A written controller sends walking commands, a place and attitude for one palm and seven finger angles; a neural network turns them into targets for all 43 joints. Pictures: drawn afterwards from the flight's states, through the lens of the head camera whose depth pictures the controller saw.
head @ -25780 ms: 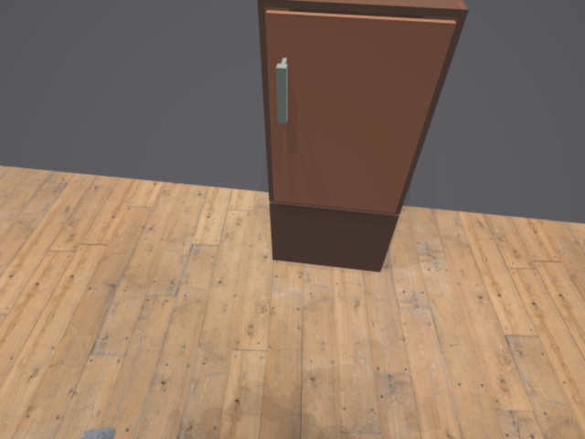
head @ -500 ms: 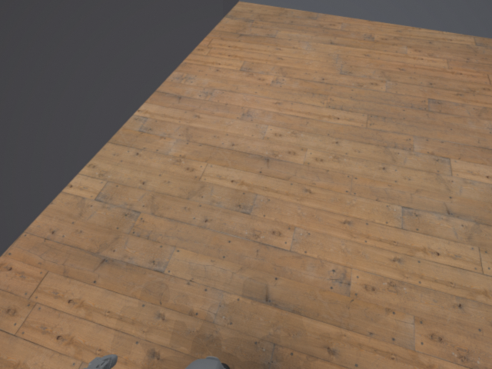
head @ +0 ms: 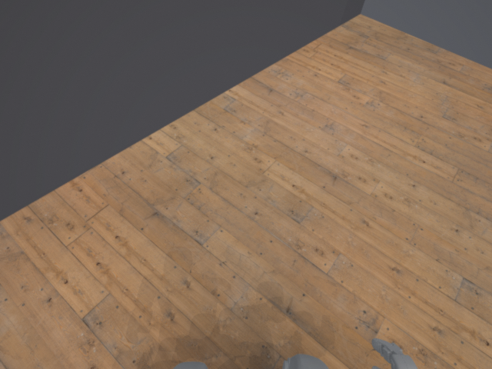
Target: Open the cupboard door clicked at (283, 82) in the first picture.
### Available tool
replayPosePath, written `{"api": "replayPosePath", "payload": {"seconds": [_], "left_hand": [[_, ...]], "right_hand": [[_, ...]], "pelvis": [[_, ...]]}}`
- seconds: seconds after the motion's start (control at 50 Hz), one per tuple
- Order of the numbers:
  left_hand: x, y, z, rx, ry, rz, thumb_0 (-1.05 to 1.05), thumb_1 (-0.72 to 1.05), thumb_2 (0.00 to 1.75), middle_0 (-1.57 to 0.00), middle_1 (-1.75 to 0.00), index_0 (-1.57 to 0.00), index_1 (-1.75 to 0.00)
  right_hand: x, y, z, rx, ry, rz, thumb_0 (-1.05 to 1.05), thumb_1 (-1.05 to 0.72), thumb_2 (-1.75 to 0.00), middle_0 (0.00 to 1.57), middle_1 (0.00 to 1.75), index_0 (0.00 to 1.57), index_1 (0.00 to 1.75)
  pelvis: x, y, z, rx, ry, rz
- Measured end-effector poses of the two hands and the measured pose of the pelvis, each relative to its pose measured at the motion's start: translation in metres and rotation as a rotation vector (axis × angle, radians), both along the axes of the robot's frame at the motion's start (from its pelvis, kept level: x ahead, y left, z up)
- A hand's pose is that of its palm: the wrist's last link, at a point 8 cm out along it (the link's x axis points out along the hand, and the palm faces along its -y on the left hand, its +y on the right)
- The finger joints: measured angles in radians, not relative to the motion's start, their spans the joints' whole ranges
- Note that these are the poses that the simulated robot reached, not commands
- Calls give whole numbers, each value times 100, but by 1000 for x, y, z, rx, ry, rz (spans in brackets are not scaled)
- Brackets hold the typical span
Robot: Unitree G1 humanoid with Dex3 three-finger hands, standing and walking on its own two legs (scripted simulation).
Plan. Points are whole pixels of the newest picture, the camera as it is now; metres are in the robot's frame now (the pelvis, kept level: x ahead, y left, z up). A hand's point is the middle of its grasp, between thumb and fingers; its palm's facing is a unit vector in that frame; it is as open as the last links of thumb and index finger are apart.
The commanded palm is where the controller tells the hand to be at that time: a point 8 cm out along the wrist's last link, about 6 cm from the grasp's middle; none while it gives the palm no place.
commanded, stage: turn to face it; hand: left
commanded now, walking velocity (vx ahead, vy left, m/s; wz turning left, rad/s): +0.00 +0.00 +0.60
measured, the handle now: out of the picture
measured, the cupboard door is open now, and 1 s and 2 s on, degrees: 43 43 43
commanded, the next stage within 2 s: none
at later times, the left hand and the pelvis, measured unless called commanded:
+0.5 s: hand out of the picture +0.02 +0.15 -0.15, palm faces +0.32 -0.91 -0.26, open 7.3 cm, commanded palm none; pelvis +0.01 -0.06 +0.01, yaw +19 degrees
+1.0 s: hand out of the picture +0.01 +0.16 -0.14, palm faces +0.56 -0.77 -0.32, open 7.4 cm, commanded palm none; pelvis +0.04 -0.07 +0.00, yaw +36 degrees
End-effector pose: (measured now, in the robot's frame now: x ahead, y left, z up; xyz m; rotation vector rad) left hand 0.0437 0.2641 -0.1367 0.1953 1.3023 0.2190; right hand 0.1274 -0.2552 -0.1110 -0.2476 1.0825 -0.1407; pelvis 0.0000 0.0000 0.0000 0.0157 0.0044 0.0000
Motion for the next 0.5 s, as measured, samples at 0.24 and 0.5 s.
{"api": "replayPosePath", "payload": {"seconds": [0.24, 0.5], "left_hand": [[21, -29, 30, 85, -158, 51, 1, 91, 90, -19, -30, -20, -30], [-45, -76, 24, 7, -75, 269, 1, 91, 90, -20, -30, -20, -30]], "right_hand": [[-8, -30, -33, 63, 127, 64, 0, -90, -90, 21, 30, 20, 30], [41, -16, -21, 58, 196, 249, 1, -91, -90, 20, 29, 20, 30]], "pelvis": [[4, -41, -3, -2, 23, 140], [15, -55, 11, 30, 6, 334]]}}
